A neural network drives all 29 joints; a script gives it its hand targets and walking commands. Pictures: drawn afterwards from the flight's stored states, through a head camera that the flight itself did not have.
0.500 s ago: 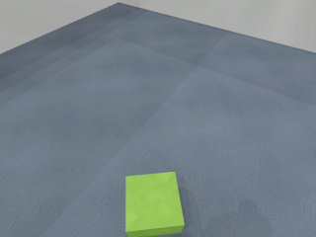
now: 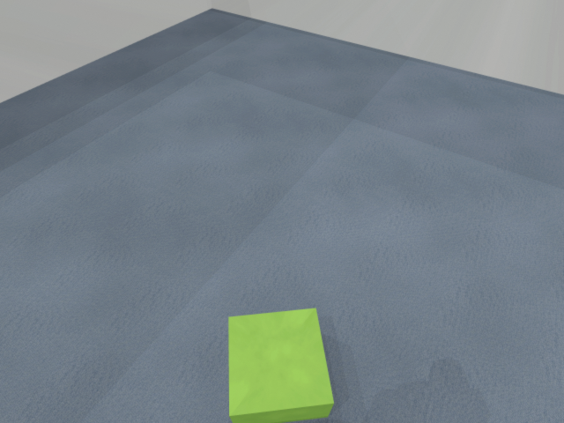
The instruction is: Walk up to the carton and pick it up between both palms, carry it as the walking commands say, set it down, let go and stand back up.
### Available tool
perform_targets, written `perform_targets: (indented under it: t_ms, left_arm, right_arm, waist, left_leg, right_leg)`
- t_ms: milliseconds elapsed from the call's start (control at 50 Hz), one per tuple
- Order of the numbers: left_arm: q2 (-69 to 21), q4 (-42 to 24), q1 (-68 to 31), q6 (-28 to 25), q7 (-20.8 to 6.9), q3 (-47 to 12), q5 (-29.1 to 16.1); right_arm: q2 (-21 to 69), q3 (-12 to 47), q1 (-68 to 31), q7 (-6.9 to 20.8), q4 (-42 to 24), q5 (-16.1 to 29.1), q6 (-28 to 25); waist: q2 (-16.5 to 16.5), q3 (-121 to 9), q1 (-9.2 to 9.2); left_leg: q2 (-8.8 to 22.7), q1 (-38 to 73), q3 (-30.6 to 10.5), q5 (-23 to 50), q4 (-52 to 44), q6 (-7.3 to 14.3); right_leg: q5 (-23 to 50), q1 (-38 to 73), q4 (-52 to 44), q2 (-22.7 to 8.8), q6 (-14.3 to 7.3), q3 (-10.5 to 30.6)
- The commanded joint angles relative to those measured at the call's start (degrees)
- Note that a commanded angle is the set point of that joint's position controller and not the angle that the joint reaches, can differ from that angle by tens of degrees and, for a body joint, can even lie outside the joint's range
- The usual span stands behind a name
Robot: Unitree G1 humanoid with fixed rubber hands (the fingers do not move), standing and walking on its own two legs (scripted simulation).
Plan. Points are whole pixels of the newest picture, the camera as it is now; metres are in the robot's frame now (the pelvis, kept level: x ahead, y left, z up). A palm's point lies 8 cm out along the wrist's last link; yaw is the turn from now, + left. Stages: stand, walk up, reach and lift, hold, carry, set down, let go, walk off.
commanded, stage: stand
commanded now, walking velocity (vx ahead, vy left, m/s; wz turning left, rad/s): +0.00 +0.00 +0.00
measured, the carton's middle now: (277, 366) +0.42 +0.02 -0.69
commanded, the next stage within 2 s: reach and lift in 0.24 s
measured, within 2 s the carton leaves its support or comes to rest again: neither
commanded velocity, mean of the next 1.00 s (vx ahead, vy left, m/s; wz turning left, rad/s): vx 0.00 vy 0.00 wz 0.00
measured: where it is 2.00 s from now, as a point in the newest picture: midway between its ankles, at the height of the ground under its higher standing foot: outside the picture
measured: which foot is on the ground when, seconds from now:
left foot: down 0.00-1.00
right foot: down 0.00-1.00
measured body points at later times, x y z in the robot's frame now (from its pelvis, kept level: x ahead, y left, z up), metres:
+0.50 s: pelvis -0.02 +0.02 -0.02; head +0.04 +0.01 +0.43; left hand +0.16 +0.26 -0.13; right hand +0.15 -0.23 -0.14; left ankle -0.03 +0.14 -0.74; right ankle -0.02 -0.07 -0.74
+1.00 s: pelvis -0.10 +0.03 -0.08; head +0.05 +0.01 +0.35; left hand +0.18 +0.25 -0.17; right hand +0.21 -0.22 -0.18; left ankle -0.03 +0.15 -0.74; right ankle -0.02 -0.08 -0.74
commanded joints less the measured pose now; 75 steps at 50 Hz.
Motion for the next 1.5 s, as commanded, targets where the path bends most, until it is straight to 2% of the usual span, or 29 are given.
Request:
perform_targets:
  t_ms: [0,220,240,260,280,300,320,360,400,420,440,480,540,600,660,720,780,880,940,1040,1120,1220,1280,1380,1480]
  left_arm:
    - [4.45,-1.23,3.96,-0.37,0.16,0.73,0.04]
    - [4.38,-1.64,4.63,-0.6,0.25,0.78,0.01]
    - [9.69,-21.74,-15.47,2.85,0.88,3.69,-4.59]
    - [10.77,-35.22,-35.33,7.34,1.08,0.29,-5.48]
    - [11.93,-32.39,-29.34,12.47,1.47,0.46,-3.91]
    - [12.8,-31.07,-23.7,17.3,1.44,-0.29,-5.54]
    - [12.22,-30.28,-19.28,22.79,0.79,-1.92,-6.41]
    - [10.95,-24.35,-10.94,31.73,-0.27,-1.71,-4.98]
    - [8.39,-23.89,-4.23,35.69,-0.15,-1.31,-4.75]
    - [7.51,-24.22,-3.07,36.41,-0.28,-0.56,-4.46]
    - [6.5,-24.75,-2.87,36.43,-0.5,0.0,-4.08]
    - [4.71,-29.03,-6.05,33.02,-0.81,1.01,-2.16]
    - [3.68,-36.58,-12.69,28.25,-0.47,3.31,-0.52]
    - [2.96,-41.11,-16.44,25.1,0.03,5.05,-0.08]
    - [2.1,-42.04,-16.78,24.5,0.29,5.1,-0.64]
    - [1.07,-43.21,-18.42,25.89,0.58,4.77,-1.67]
    - [0.51,-43.36,-21.44,27.7,1.04,4.72,-2.13]
    - [1.75,-41.85,-30.24,28.8,1.17,6.26,-2.26]
    - [3.36,-39.66,-37.07,28.36,0.84,7.55,-2.58]
    - [6.64,-34.4,-48.26,26.61,-0.06,10.22,-3.25]
    - [9.61,-29.95,-55.32,24.38,-0.86,12.54,-3.47]
    - [11.79,-24.73,-61.48,20.32,-1.74,14.88,-3.54]
    - [12.74,-22.45,-63.58,17.0,-2.28,16.53,-3.68]
    - [14.52,-21.09,-67.03,11.79,-2.99,18.32,-4.69]
    - [15.97,-21.42,-72.26,9.26,-3.42,18.16,-5.95]
  right_arm:
    - [-5.13,-0.94,4.16,-0.05,-1.21,0.05,-0.34]
    - [-5.16,-0.99,5.11,0.07,-1.62,0.02,-0.51]
    - [-10.84,0.82,-15.0,0.12,-21.73,6.02,1.87]
    - [-9.19,1.63,-35.1,-0.48,-36.91,7.05,5.34]
    - [-11.79,0.76,-28.2,-0.55,-32.64,6.43,10.2]
    - [-12.72,0.47,-21.07,0.07,-29.63,7.07,14.94]
    - [-11.1,-0.67,-17.52,0.69,-28.29,6.76,20.42]
    - [-8.02,-0.38,-10.93,1.1,-23.59,4.46,29.84]
    - [-7.71,0.28,-4.92,2.61,-22.18,4.04,33.73]
    - [-8.01,-0.03,-4.86,3.32,-23.08,4.27,34.49]
    - [-8.07,-0.43,-5.71,4.12,-23.96,3.99,34.7]
    - [-7.85,-2.61,-9.23,6.22,-26.57,2.19,31.17]
    - [-10.88,-6.02,-15.86,8.9,-31.57,0.07,25.71]
    - [-13.9,-8.38,-20.6,10.53,-34.81,-0.69,22.05]
    - [-15.46,-8.26,-22.91,11.13,-35.66,-0.05,20.85]
    - [-16.71,-7.92,-25.46,11.95,-35.08,0.99,21.75]
    - [-18.32,-7.52,-29.69,12.85,-32.88,1.23,22.88]
    - [-18.82,-7.7,-39.82,12.95,-29.13,0.83,23.53]
    - [-18.66,-8.16,-47.2,12.05,-26.66,0.8,23.29]
    - [-18.59,-8.16,-58.5,9.89,-22.78,2.02,22.47]
    - [-18.27,-7.24,-65.07,7.99,-19.9,3.6,21.42]
    - [-18.53,-6.45,-71.84,6.15,-16.49,5.18,18.6]
    - [-18.94,-6.02,-74.66,5.67,-14.57,6.01,16.2]
    - [-20.34,-6.46,-78.62,5.55,-12.96,6.91,11.91]
    - [-22.06,-8.28,-83.07,6.06,-12.12,7.32,9.07]
  waist:
    - [-0.33,2.67,0.02]
    - [-0.19,2.49,-0.16]
    - [-4.51,-9.51,0.5]
    - [-3.54,-10.52,-1.04]
    - [-2.29,-7.62,-0.59]
    - [-0.28,-5.9,-2.31]
    - [-0.24,-4.95,-2.06]
    - [-0.49,-4.4,-1.16]
    - [0.13,-11.24,0.48]
    - [-0.85,-13.78,0.63]
    - [-1.08,-14.84,0.58]
    - [-0.14,-14.26,1.25]
    - [-0.21,-14.72,0.57]
    - [-0.82,-19.86,1.52]
    - [-1.29,-23.8,2.08]
    - [-0.54,-24.57,2.32]
    - [-0.49,-22.96,2.6]
    - [-2.98,-19.31,2.34]
    - [-4.08,-18.83,2.28]
    - [-4.98,-22.47,2.15]
    - [-4.84,-27.48,2.5]
    - [-4.13,-32.78,3.0]
    - [-4.18,-37.14,3.63]
    - [-5.82,-46.26,4.43]
    - [-5.51,-53.04,3.66]
  left_leg:
    - [4.45,-2.27,-3.26,9.62,-3.18,0.99]
    - [4.42,-2.24,-3.43,10.02,-3.41,1.13]
    - [-4.17,-21.69,-5.95,-6.43,9.67,4.23]
    - [-2.75,-22.47,-5.73,-7.49,11.58,4.12]
    - [-3.46,-22.13,-5.51,-8.09,12.4,4.29]
    - [-4.6,-18.53,-4.01,-6.72,11.93,3.72]
    - [-4.89,-17.28,-3.02,-5.42,11.56,3.9]
    - [-5.04,-17.67,-4.17,-0.9,11.88,3.8]
    - [-6.42,-17.66,-5.23,12.65,12.52,3.89]
    - [-6.95,-18.28,-5.58,16.67,12.48,4.2]
    - [-7.1,-18.54,-5.98,19.99,12.19,4.55]
    - [-6.78,-19.14,-5.91,21.98,11.78,3.81]
    - [-5.74,-23.23,-6.16,19.15,14.76,1.66]
    - [-5.6,-25.77,-6.24,17.26,18.94,0.47]
    - [-6.14,-26.32,-5.84,14.45,21.82,0.24]
    - [-5.95,-26.14,-6.04,7.6,22.4,0.16]
    - [-5.77,-27.83,-6.93,-1.27,21.58,0.23]
    - [-5.73,-34.87,-7.26,-13.97,21.39,1.04]
    - [-5.9,-38.89,-6.43,-16.63,22.54,1.15]
    - [-6.11,-43.95,-4.2,-15.24,25.97,1.11]
    - [-6.4,-46.79,-2.58,-11.53,28.49,1.07]
    - [-6.68,-50.71,-2.04,-6.43,31.13,1.0]
    - [-6.86,-54.25,-2.03,-2.83,32.84,1.0]
    - [-7.0,-60.46,-2.77,3.79,34.81,1.07]
    - [-6.77,-62.32,-3.62,8.04,35.61,0.92]
  right_leg:
    - [9.57,-0.38,-5.24,-8.81,0.57,8.07]
    - [10.89,0.03,-4.93,-8.8,0.78,7.74]
    - [-5.01,-13.01,6.05,-4.38,3.69,6.69]
    - [-5.87,-17.09,6.69,-5.1,3.27,6.8]
    - [-6.89,-17.77,6.77,-4.8,2.83,6.3]
    - [-5.99,-18.52,5.95,-4.23,1.96,5.32]
    - [-3.53,-16.79,5.31,-3.76,1.22,4.81]
    - [4.28,-16.26,6.93,-4.28,0.88,7.06]
    - [21.52,-10.7,9.71,-2.82,0.72,8.46]
    - [27.45,-7.75,10.2,-2.1,0.9,9.03]
    - [31.28,-6.28,10.53,-1.38,1.06,9.32]
    - [30.95,-7.77,10.83,-0.56,1.37,9.18]
    - [24.9,-13.75,14.54,0.41,1.89,7.94]
    - [20.18,-18.47,20.29,0.92,2.33,6.72]
    - [14.52,-22.78,24.45,0.92,2.48,5.07]
    - [6.75,-28.38,26.09,0.42,2.08,4.0]
    - [-0.12,-32.28,26.7,-0.13,1.91,3.72]
    - [-7.86,-33.61,27.64,-0.92,2.46,3.76]
    - [-10.36,-32.86,28.21,-1.12,2.78,3.9]
    - [-12.04,-30.25,28.29,-1.77,3.77,5.34]
    - [-11.12,-28.37,28.22,-2.28,4.7,6.62]
    - [-5.93,-28.42,29.87,-2.55,5.01,7.74]
    - [0.01,-27.62,31.74,-2.66,4.85,8.58]
    - [14.68,-24.49,35.81,-2.53,3.95,9.82]
    - [22.67,-24.52,38.03,-2.19,2.87,10.1]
